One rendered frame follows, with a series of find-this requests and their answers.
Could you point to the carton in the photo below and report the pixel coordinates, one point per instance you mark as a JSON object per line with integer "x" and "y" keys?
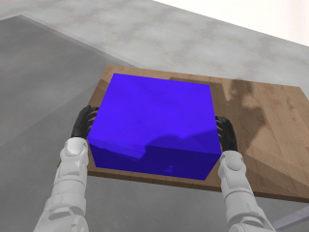
{"x": 156, "y": 126}

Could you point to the robot right forearm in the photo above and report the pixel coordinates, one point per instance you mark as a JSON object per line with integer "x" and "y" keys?
{"x": 237, "y": 194}

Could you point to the table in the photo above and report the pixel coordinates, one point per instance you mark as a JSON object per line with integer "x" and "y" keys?
{"x": 271, "y": 125}

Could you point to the robot left forearm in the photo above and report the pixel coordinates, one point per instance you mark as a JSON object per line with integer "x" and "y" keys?
{"x": 68, "y": 192}

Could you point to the right robot hand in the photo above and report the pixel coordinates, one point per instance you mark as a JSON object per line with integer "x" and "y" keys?
{"x": 228, "y": 138}

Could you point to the left robot hand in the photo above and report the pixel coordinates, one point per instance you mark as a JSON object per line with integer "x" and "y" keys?
{"x": 81, "y": 127}

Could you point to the robot left upper arm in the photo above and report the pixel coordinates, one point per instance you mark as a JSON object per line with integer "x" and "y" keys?
{"x": 72, "y": 223}

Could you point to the robot right upper arm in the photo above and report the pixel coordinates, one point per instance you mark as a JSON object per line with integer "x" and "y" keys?
{"x": 242, "y": 227}

